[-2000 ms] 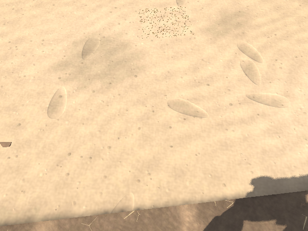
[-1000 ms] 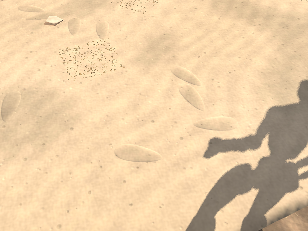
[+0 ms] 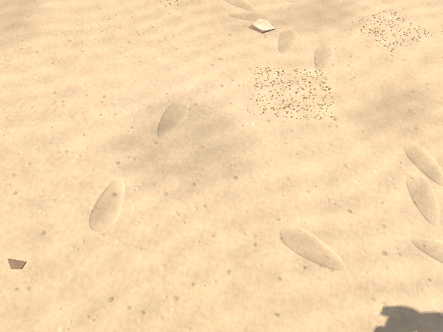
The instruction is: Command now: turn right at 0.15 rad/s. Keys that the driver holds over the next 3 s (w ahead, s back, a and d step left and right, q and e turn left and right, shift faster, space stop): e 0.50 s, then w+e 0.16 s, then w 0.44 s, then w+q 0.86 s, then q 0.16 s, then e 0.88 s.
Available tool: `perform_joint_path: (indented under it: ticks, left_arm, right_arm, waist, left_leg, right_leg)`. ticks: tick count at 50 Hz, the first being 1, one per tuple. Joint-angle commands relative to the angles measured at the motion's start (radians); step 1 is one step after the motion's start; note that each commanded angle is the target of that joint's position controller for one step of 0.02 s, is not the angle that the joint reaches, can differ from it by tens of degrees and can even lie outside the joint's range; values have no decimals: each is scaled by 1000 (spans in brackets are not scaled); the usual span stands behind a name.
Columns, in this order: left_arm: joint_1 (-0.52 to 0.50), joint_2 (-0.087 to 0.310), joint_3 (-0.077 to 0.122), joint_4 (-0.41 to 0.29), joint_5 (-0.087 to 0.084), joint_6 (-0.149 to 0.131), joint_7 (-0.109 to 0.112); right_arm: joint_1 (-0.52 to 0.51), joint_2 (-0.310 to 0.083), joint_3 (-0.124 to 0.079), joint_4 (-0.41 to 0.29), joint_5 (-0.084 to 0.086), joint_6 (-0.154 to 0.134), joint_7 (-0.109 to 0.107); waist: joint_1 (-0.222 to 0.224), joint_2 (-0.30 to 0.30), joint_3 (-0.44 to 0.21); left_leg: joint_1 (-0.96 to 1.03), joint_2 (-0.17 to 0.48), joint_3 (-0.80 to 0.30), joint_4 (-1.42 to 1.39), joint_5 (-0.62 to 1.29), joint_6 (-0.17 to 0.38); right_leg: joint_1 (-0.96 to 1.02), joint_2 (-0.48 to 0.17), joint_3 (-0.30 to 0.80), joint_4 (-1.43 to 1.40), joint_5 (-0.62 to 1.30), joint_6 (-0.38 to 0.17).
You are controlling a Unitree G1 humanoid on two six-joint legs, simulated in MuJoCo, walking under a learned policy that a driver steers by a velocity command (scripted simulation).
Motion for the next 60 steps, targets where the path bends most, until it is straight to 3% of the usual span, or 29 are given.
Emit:
perform_joint_path:
  ticks: [1, 4, 6, 8, 11, 15, 16, 17, 18, 19, 20, 21, 22, 25, 27, 30, 39, 42, 44, 46, 47, 48, 49, 50, 51, 54, 57, 58, 60]
  left_arm:
    - [-67, 144, 35, -74, -14, -3, 11]
    - [-44, 138, 44, -76, -23, 9, 18]
    - [-42, 133, 53, -83, -25, 22, 15]
    - [-41, 124, 62, -90, -33, 38, 9]
    - [-19, 113, 60, -89, -30, 54, 1]
    - [48, 127, 73, -91, -34, 54, -28]
    - [79, 150, 86, -85, -24, 51, -23]
    - [95, 274, 118, -108, -20, 45, -5]
    - [110, 343, 121, -135, 12, 25, -13]
    - [111, 308, 111, -144, 25, 2, -21]
    - [60, 274, 100, -151, 14, -14, -19]
    - [7, 247, 95, -157, -7, -15, -11]
    - [-23, 221, 85, -163, -25, -10, -1]
    - [3, 202, 76, -172, -21, -1, 19]
    - [45, 200, 77, -167, -30, 2, 30]
    - [73, 210, 79, -162, -29, 0, 38]
    - [100, 199, 75, -152, -8, -27, 23]
    - [97, 190, 70, -157, -16, -32, 9]
    - [85, 186, 67, -162, -24, -26, 1]
    - [55, 159, 57, -170, -34, -22, 2]
    - [45, 121, 44, -182, -33, -26, 4]
    - [102, 59, 25, -198, -32, -31, 5]
    - [110, 112, 40, -220, -55, -50, 9]
    - [34, 170, 54, -216, -61, -63, 15]
    - [-9, 169, 54, -218, -54, -62, 15]
    - [-36, 136, 49, -224, -22, -60, -14]
    - [-147, 61, 21, -262, -5, -77, -27]
    - [-160, 55, 20, -261, 3, -86, -33]
    - [-199, 62, 23, -266, 2, -105, -49]
  right_arm:
    - [10, -191, -55, -53, 3, -24, -17]
    - [34, -203, -69, -51, 9, -10, -36]
    - [16, -197, -72, -67, 5, -9, -45]
    - [-14, -191, -72, -74, 4, -19, -46]
    - [-91, -203, -81, -78, 19, -24, -37]
    - [-105, -208, -85, -59, 46, -7, -37]
    - [-54, -185, -81, -36, 50, -8, -35]
    - [-18, -135, -66, -44, 12, -11, -30]
    - [-124, -114, -56, -110, -6, -18, -35]
    - [-142, -160, -68, -108, 10, -22, -39]
    - [-132, -180, -76, -94, 26, -22, -43]
    - [-111, -191, -84, -70, 21, -20, -50]
    - [-97, -204, -90, -59, 13, -18, -56]
    - [-76, -172, -87, -54, 22, -24, -50]
    - [-89, -164, -84, -62, 22, -34, -39]
    - [-138, -177, -87, -78, 29, -59, -25]
    - [-140, -155, -68, -60, 30, -155, 28]
    - [-140, -162, -63, -66, 35, -176, 44]
    - [-90, -168, -65, -57, 42, -183, 49]
    - [44, -164, -72, -13, 40, -188, 47]
    - [149, -205, -86, 8, 32, -190, 41]
    - [232, -300, -107, 18, 25, -186, 39]
    - [271, -313, -114, 45, 38, -184, 51]
    - [264, -240, -96, 42, 48, -187, 56]
    - [238, -193, -79, 31, 46, -185, 55]
    - [159, -148, -51, 8, 36, -169, 45]
    - [206, -175, -51, 45, 43, -149, 30]
    - [227, -184, -52, 54, 34, -150, 24]
    - [274, -176, -49, 75, 46, -147, 9]
  waist:
    - [-38, 131, -27]
    - [-44, 168, -27]
    - [-55, 209, -34]
    - [-44, 160, -26]
    - [-23, 138, -47]
    - [8, 150, -96]
    - [10, 82, -104]
    - [-16, -186, -94]
    - [18, -277, -119]
    - [43, -128, -154]
    - [11, -84, -107]
    - [-12, -34, -80]
    - [-24, -45, -73]
    - [-29, -73, -109]
    - [-13, -62, -124]
    - [12, -105, -58]
    - [37, -101, -47]
    - [36, -93, -21]
    - [3, -101, -22]
    - [-81, -86, -42]
    - [-125, -15, -83]
    - [-101, 249, -139]
    - [-83, 336, -69]
    - [-103, 179, 31]
    - [-98, 105, 62]
    - [-51, 113, 55]
    - [-81, 103, 47]
    - [-85, 101, 16]
    - [-101, 109, 9]
  left_leg:
    - [87, 124, -108, -108, 229, 68]
    - [103, 229, -155, -121, 334, 147]
    - [92, 319, -204, -135, 416, 219]
    - [93, 375, -199, -140, 530, 262]
    - [65, 330, -81, -118, 560, 222]
    - [55, 288, 22, 14, 456, 146]
    - [-5, 238, 77, 128, 296, 86]
    - [-247, 127, 170, 408, -89, -23]
    - [-449, -27, 45, 635, -437, -67]
    - [-476, -3, -55, 752, -419, -60]
    - [-478, 24, -69, 768, -323, -44]
    - [-481, 46, -70, 733, -229, -42]
    - [-462, 56, -77, 700, -166, -48]
    - [-411, 27, -69, 679, -61, -68]
    - [-439, 27, -70, 575, -3, -74]
    - [-486, 25, -82, 406, 36, -79]
    - [-277, 35, -44, 234, 149, -51]
    - [-260, 35, -29, 178, 71, -11]
    - [-159, 20, -10, 114, 61, 10]
    - [38, -9, 23, -12, 108, 28]
    - [175, 65, -72, -52, 77, 69]
    - [321, 274, -359, -145, 42, 173]
    - [377, 390, -646, -223, -70, 310]
    - [330, 401, -641, -236, -113, 324]
    - [315, 356, -538, -230, -81, 296]
    - [194, 258, -332, -282, 88, 226]
    - [133, 200, -214, -307, 328, 212]
    - [134, 197, -190, -278, 398, 207]
    - [164, 193, -179, -240, 393, 193]
  right_leg:
    - [-103, -3, 28, 7, 103, -24]
    - [-186, 19, -4, 147, -10, -14]
    - [-243, 13, -10, 348, -245, -12]
    - [-309, -23, 21, 506, -355, -9]
    - [-226, -36, -16, 423, -241, -4]
    - [-50, 24, -106, 120, -11, -46]
    - [45, 44, -67, 3, 110, -77]
    - [194, -159, 261, -94, 445, -166]
    - [201, -353, 587, -127, 634, -382]
    - [199, -350, 561, -153, 509, -419]
    - [156, -295, 464, -148, 415, -366]
    - [137, -238, 394, -143, 323, -306]
    - [117, -210, 355, -143, 320, -273]
    - [128, -158, 311, -148, 365, -258]
    - [176, -137, 337, -191, 107, -261]
    - [189, -143, 433, -270, -202, -270]
    - [66, -134, 419, -235, -110, -292]
    - [59, -136, 445, -193, -97, -301]
    - [19, -123, 456, -151, -39, -294]
    - [-60, -68, 419, -34, 72, -254]
    - [-138, -7, 355, 138, 90, -203]
    - [-286, 125, 203, 460, -188, -134]
    - [-584, 153, 143, 649, -336, -111]
    - [-689, 103, 174, 721, -304, -120]
    - [-718, 67, 164, 756, -208, -120]
    - [-608, -25, 105, 590, -49, -99]
    - [-515, -12, 2, 394, 65, -62]
    - [-476, -9, 1, 390, 188, -58]
    - [-472, -7, 33, 289, 337, -61]
Next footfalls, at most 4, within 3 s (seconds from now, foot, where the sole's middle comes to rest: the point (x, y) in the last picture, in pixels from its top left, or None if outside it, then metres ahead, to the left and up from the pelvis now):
0.32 right None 0.02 -0.13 -0.78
0.92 left None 0.18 0.04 -0.78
1.42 right None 0.41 -0.35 -0.86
1.92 left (284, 271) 0.75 -0.19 -0.86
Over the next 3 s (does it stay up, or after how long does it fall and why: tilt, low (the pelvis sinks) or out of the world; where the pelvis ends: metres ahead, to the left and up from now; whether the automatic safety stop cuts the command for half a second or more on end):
stays up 0.80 -0.25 -0.07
